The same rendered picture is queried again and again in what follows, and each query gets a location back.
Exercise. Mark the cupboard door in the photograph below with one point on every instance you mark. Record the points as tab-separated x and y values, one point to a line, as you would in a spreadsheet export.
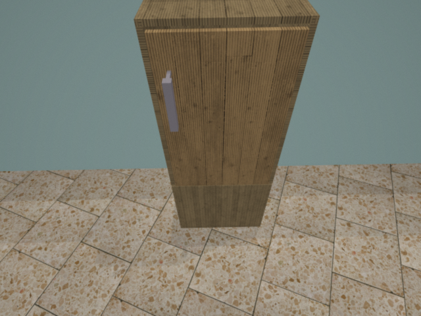
232	88

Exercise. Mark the handle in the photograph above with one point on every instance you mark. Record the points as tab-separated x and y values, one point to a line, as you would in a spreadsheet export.
169	98

